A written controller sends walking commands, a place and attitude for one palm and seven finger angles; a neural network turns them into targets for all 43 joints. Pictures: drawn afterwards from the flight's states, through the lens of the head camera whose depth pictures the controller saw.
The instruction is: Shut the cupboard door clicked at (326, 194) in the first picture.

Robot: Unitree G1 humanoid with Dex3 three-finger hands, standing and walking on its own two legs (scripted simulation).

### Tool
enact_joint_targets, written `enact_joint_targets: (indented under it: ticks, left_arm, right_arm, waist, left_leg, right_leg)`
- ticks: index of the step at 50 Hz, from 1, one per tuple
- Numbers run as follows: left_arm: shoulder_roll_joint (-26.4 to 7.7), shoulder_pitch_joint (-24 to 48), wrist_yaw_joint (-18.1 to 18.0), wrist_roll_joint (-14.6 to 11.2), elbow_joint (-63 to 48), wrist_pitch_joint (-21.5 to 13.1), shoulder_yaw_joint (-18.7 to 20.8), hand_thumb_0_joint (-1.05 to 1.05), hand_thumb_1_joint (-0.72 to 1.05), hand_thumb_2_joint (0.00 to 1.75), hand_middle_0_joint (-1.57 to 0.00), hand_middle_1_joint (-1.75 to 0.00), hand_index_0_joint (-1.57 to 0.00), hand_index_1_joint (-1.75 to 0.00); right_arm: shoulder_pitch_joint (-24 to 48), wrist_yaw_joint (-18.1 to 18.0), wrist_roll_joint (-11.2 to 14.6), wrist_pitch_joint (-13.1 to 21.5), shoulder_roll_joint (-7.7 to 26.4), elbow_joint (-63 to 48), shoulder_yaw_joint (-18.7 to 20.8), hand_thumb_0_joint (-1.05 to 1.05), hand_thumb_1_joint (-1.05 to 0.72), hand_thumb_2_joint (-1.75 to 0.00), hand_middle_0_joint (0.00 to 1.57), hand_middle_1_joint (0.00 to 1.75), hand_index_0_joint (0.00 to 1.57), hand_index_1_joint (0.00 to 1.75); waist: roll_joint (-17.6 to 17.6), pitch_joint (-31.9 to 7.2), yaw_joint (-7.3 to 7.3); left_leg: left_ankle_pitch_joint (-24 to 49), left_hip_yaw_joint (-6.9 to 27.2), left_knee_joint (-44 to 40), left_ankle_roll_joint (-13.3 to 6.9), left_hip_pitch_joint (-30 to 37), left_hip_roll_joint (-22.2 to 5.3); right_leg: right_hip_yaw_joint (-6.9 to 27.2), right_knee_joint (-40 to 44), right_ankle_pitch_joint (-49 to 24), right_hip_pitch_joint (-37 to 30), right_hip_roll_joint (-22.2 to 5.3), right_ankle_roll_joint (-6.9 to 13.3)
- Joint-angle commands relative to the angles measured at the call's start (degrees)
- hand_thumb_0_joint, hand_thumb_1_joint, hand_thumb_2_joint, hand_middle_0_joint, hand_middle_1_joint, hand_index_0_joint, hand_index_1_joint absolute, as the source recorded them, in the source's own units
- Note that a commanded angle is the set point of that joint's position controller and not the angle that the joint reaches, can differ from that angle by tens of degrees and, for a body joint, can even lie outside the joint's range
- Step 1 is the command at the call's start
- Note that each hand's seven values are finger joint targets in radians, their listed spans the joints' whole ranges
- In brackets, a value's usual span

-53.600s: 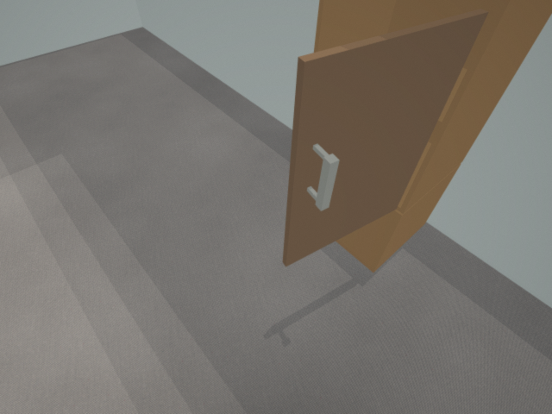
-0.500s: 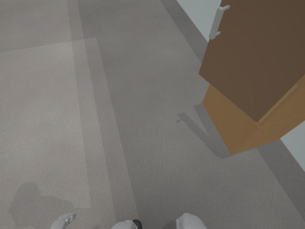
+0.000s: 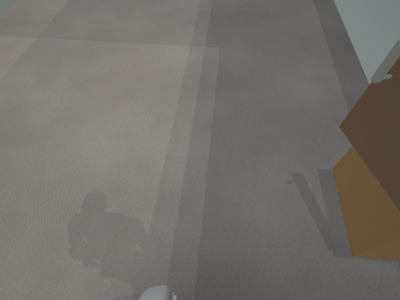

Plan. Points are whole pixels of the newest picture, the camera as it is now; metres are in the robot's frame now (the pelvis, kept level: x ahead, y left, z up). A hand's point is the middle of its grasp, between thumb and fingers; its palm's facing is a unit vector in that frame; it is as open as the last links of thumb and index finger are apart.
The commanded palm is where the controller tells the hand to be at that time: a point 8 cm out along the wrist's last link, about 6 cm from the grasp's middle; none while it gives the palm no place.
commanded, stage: walk to a spot facing it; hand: left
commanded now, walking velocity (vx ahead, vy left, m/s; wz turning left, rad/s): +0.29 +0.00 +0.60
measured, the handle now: (394, 61) +0.75 -0.53 +0.01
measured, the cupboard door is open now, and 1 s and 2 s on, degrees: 19 19 19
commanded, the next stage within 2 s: turn to face it in 1.12 s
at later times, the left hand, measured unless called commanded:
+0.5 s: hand (110, 248) +0.23 +0.24 -0.15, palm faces +0.18 -0.95 -0.24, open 7.4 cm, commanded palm none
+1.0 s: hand (121, 271) +0.19 +0.21 -0.19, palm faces +0.58 -0.79 -0.19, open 7.3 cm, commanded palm none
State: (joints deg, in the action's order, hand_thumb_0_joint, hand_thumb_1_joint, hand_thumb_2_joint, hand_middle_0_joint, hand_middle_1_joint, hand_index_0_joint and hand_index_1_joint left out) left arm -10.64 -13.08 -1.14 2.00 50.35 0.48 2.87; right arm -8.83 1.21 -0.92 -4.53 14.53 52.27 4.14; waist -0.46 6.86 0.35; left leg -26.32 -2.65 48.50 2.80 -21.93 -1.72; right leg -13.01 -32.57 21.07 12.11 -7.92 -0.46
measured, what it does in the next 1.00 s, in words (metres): walks ahead, turning left: left foot, then right foot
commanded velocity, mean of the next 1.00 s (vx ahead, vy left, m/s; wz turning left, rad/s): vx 0.22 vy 0.00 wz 0.58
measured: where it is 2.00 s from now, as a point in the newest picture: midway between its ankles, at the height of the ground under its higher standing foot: (180, 240)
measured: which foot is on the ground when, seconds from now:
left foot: up 0.00-0.06, down 0.08-0.52, up 0.54-0.98, down 1.00-1.00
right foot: down 0.00-0.08, up 0.10-0.50, down 0.52-1.00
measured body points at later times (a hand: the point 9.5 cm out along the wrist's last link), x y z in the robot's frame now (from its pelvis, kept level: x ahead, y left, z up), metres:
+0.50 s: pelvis +0.14 +0.01 -0.01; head +0.19 +0.01 +0.44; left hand +0.22 +0.29 -0.13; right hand +0.16 -0.24 -0.16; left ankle -0.02 +0.12 -0.73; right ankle +0.27 -0.09 -0.72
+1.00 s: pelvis +0.31 +0.07 -0.02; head +0.35 +0.12 +0.43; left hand +0.16 +0.25 -0.17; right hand +0.57 -0.07 -0.13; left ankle +0.34 +0.18 -0.74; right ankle +0.28 -0.09 -0.73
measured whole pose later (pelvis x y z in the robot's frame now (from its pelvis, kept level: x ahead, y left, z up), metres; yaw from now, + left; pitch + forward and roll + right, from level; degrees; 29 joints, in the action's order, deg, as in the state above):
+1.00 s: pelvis +0.31 +0.07 -0.02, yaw +33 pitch +0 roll -1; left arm -11.3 -21.0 -0.3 1.6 55.4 -1.1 3.4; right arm -4.6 2.7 -1.5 -0.7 13.4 48.9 2.3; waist -1.4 6.8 -1.4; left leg -9.9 -7.3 36.6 -2.5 -26.0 -1.8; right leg -22.3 -36.7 26.8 5.3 -9.9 -3.5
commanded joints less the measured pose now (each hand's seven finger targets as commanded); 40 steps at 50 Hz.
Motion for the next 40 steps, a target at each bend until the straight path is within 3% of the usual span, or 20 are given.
enact_joint_targets:
  ticks: [1, 2, 3, 4, 5, 6, 9, 10, 13, 18, 22, 24, 25, 26, 27, 28, 29, 31, 32, 40]
  left_arm:
    - [-13.80, -6.61, -0.16, 0.00, -0.98, -1.21, 4.30, 0.00, 0.90, 0.90, -0.20, -0.30, -0.20, -0.30]
    - [-13.82, -5.35, 0.16, -0.30, -1.24, -1.24, 4.35, 0.00, 0.90, 0.90, -0.20, -0.30, -0.20, -0.30]
    - [-12.84, -3.76, 0.51, -0.84, -1.78, -1.12, 4.22, 0.00, 0.90, 0.90, -0.20, -0.30, -0.20, -0.30]
    - [-8.43, -1.98, 1.33, -1.21, -4.35, -0.91, 3.37, 0.00, 0.90, 0.90, -0.20, -0.30, -0.20, -0.30]
    - [-7.97, 6.80, 1.29, -0.32, -8.02, -0.85, 1.97, 0.00, 0.90, 0.90, -0.20, -0.30, -0.20, -0.30]
    - [-9.17, 8.71, 1.37, -0.19, -8.60, -0.95, 2.15, 0.00, 0.90, 0.90, -0.20, -0.30, -0.20, -0.30]
    - [-9.14, 7.32, 2.09, -0.28, -5.65, -0.87, 2.83, 0.00, 0.90, 0.90, -0.20, -0.30, -0.20, -0.30]
    - [-9.02, 5.40, 2.51, -0.38, -4.99, -1.14, 2.69, 0.00, 0.90, 0.90, -0.20, -0.30, -0.20, -0.30]
    - [-8.01, 4.40, 2.72, -0.57, -3.96, -1.19, 2.37, 0.00, 0.90, 0.90, -0.20, -0.30, -0.20, -0.30]
    - [-7.14, 9.54, 3.09, -0.91, -5.75, -1.31, 1.79, 0.00, 0.90, 0.90, -0.20, -0.30, -0.20, -0.30]
    - [-7.64, 8.60, 3.25, -1.17, -5.93, -1.71, 2.25, 0.00, 0.90, 0.90, -0.20, -0.30, -0.20, -0.30]
    - [-9.26, -1.67, 2.91, -0.99, -3.15, -2.33, 3.07, 0.00, 0.90, 0.90, -0.20, -0.30, -0.20, -0.30]
    - [-13.09, -10.74, 2.40, -0.49, -0.49, -3.20, 4.04, 0.00, 0.90, 0.90, -0.20, -0.30, -0.20, -0.30]
    - [-19.54, -17.65, 1.56, 0.33, 0.48, -3.61, 5.71, 0.00, 0.90, 0.90, -0.20, -0.30, -0.20, -0.30]
    - [-19.06, -15.35, 1.12, -0.57, 0.05, -3.04, 4.91, 0.00, 0.90, 0.90, -0.20, -0.30, -0.20, -0.30]
    - [-15.61, -9.27, 0.79, -0.44, -1.23, -3.01, 4.42, 0.00, 0.90, 0.90, -0.20, -0.30, -0.20, -0.30]
    - [-13.05, -4.35, 0.60, -0.28, -2.40, -2.90, 3.66, 0.00, 0.90, 0.90, -0.20, -0.30, -0.20, -0.30]
    - [-8.20, 0.08, 0.35, -0.30, -3.01, -3.37, 2.39, 0.00, 0.90, 0.90, -0.20, -0.30, -0.20, -0.30]
    - [-7.31, -0.83, 0.43, -0.30, -2.74, -3.96, 2.18, 0.00, 0.90, 0.90, -0.20, -0.30, -0.20, -0.30]
    - [-6.11, -6.40, -0.08, -0.35, 1.17, -4.85, 1.89, 0.00, 0.90, 0.90, -0.20, -0.30, -0.20, -0.30]
  right_arm:
    - [2.25, 0.41, -0.05, 3.03, 2.19, -6.46, -0.06, 0.00, -0.90, -0.90, 0.20, 0.30, 0.20, 0.30]
    - [-0.09, 0.38, -0.21, 3.38, 2.93, -5.85, 0.10, 0.00, -0.90, -0.90, 0.20, 0.30, 0.20, 0.30]
    - [-5.83, 0.33, -0.34, 3.91, 5.72, -4.27, 0.85, 0.00, -0.90, -0.90, 0.20, 0.30, 0.20, 0.30]
    - [-11.57, -0.15, -1.18, 4.17, 13.21, -2.84, 2.84, 0.00, -0.90, -0.90, 0.20, 0.30, 0.20, 0.30]
    - [-17.90, -0.77, -0.88, 3.99, 15.18, -0.58, 3.18, 0.00, -0.90, -0.90, 0.20, 0.30, 0.20, 0.30]
    - [-17.62, -1.07, -0.86, 4.00, 14.29, -0.20, 2.41, 0.00, -0.90, -0.90, 0.20, 0.30, 0.20, 0.30]
    - [-8.78, -2.04, -0.90, 5.25, 9.18, -2.93, 0.79, 0.00, -0.90, -0.90, 0.20, 0.30, 0.20, 0.30]
    - [-8.21, -2.17, -0.76, 5.90, 8.79, -2.87, 0.51, 0.00, -0.90, -0.90, 0.20, 0.30, 0.20, 0.30]
    - [-10.04, -2.42, -0.31, 6.84, 8.50, -1.86, 0.45, 0.00, -0.90, -0.90, 0.20, 0.30, 0.20, 0.30]
    - [-11.13, -2.23, -0.52, 7.08, 8.23, -0.01, 0.70, 0.00, -0.90, -0.90, 0.20, 0.30, 0.20, 0.30]
    - [-9.31, -2.14, -0.79, 7.10, 8.82, 0.75, 0.98, 0.00, -0.90, -0.90, 0.20, 0.30, 0.20, 0.30]
    - [-7.14, -2.12, -0.38, 7.04, 9.01, 0.77, 1.14, 0.00, -0.90, -0.90, 0.20, 0.30, 0.20, 0.30]
    - [-7.13, -1.61, 0.18, 7.35, 7.41, 0.40, 0.96, 0.00, -0.90, -0.90, 0.20, 0.30, 0.20, 0.30]
    - [-11.15, -1.50, 0.96, 7.66, 2.52, -0.66, 0.18, 0.00, -0.90, -0.90, 0.20, 0.30, 0.20, 0.30]
    - [-10.63, -1.52, 0.62, 7.02, 3.27, -1.60, 0.39, 0.00, -0.90, -0.90, 0.20, 0.30, 0.20, 0.30]
    - [-11.22, -1.26, 0.05, 6.71, 3.59, -0.79, 0.69, 0.00, -0.90, -0.90, 0.20, 0.30, 0.20, 0.30]
    - [-9.75, -1.00, -0.29, 6.50, 3.03, -0.23, 0.69, 0.00, -0.90, -0.90, 0.20, 0.30, 0.20, 0.30]
    - [-7.85, -0.20, -0.57, 5.48, 1.72, 0.85, 0.39, 0.00, -0.90, -0.90, 0.20, 0.30, 0.20, 0.30]
    - [-8.59, 0.16, -0.47, 5.07, 0.47, 0.94, 0.12, 0.00, -0.90, -0.90, 0.20, 0.30, 0.20, 0.30]
    - [-1.40, 1.28, -0.45, 3.57, -2.40, -2.34, -0.60, 0.00, -0.90, -0.90, 0.20, 0.30, 0.20, 0.30]
  waist:
    - [-12.18, -10.19, -2.56]
    - [-9.52, -9.89, -0.75]
    - [-2.03, -11.72, 2.85]
    - [18.31, -12.30, 6.22]
    - [17.60, -9.63, 9.49]
    - [12.38, -7.74, 8.57]
    - [11.30, -0.57, 3.87]
    - [10.77, -2.40, 2.78]
    - [7.18, -4.72, 1.87]
    - [8.34, -2.11, 2.19]
    - [9.33, -1.40, 0.41]
    - [5.50, -5.02, -4.79]
    - [-3.09, -9.78, -8.66]
    - [-21.29, -18.74, -10.12]
    - [-19.70, -17.01, -7.91]
    - [-16.65, -11.52, -4.97]
    - [-14.79, -7.82, -3.18]
    - [-6.83, -6.03, -0.36]
    - [-6.12, -7.05, 0.37]
    - [-6.64, -4.54, 0.46]
  left_leg:
    - [0.08, -4.59, -12.49, -1.98, 1.01, 1.58]
    - [3.20, -5.03, -18.19, -2.54, 7.48, 1.98]
    - [7.37, -0.66, -25.41, -4.16, 20.04, 0.22]
    - [10.39, 22.68, -29.46, -10.64, 31.39, -15.59]
    - [17.21, 30.65, -31.53, -15.79, 33.33, -21.58]
    - [14.33, 28.23, -32.33, -16.90, 29.60, -21.95]
    - [14.93, 21.46, -33.74, -13.15, 17.79, -14.15]
    - [19.03, 19.56, -33.18, -13.22, 19.96, -12.99]
    - [31.84, 15.75, -31.76, -13.22, 23.39, -10.63]
    - [28.80, 14.19, -33.18, -13.14, 20.38, -9.27]
    - [24.06, 15.36, -32.40, -12.14, 12.23, -9.63]
    - [26.34, 13.65, -22.42, -10.38, 6.09, -7.28]
    - [22.34, 10.34, -9.59, -8.03, -1.62, -2.65]
    - [-4.52, 4.59, 12.37, -4.98, -9.83, 6.81]
    - [-8.81, 7.33, 24.88, -5.67, -12.50, 4.72]
    - [-2.85, 8.35, 29.79, -5.90, -14.13, 1.42]
    - [2.57, 7.72, 31.74, -5.39, -14.55, -0.63]
    - [8.17, 6.28, 28.27, -4.13, -10.10, -3.68]
    - [9.66, 5.38, 26.28, -3.71, -9.79, -3.26]
    - [12.36, -0.34, 9.43, -1.87, -15.77, -3.88]
  right_leg:
    - [10.96, 6.02, -24.94, -11.18, -13.70, 6.34]
    - [8.55, 3.50, -19.46, -6.52, -12.71, 4.82]
    - [4.26, -5.93, -12.42, 3.19, -10.24, 1.95]
    - [-1.13, -22.73, 9.34, 22.35, -0.81, -2.79]
    - [5.66, -31.47, 16.07, 33.19, 1.56, -2.51]
    - [9.92, -32.91, 13.21, 33.79, -0.97, -1.96]
    - [12.21, -33.58, 1.79, 29.93, -0.63, -2.45]
    - [11.85, -32.94, -0.18, 29.36, -0.03, -2.84]
    - [11.22, -29.57, -4.39, 28.87, 1.11, -3.86]
    - [10.37, -16.36, -8.81, 25.83, 1.59, -4.02]
    - [9.57, -6.71, -10.50, 12.13, 4.01, -2.65]
    - [9.35, -1.49, -12.50, -4.13, 5.74, -1.49]
    - [14.31, 3.74, -7.83, -18.54, 1.58, 0.07]
    - [37.43, 13.24, 2.24, -28.08, -17.09, 5.37]
    - [45.74, 20.59, 12.27, -20.96, -21.16, 6.12]
    - [43.68, 22.71, 20.61, -13.83, -19.69, 5.49]
    - [38.87, 23.13, 19.98, -6.54, -18.18, 5.07]
    - [21.32, 20.57, 3.53, 0.82, -13.82, 4.04]
    - [16.00, 19.37, -4.80, -0.05, -12.50, 3.88]
    - [0.73, 15.98, -37.27, -9.04, -12.08, 4.86]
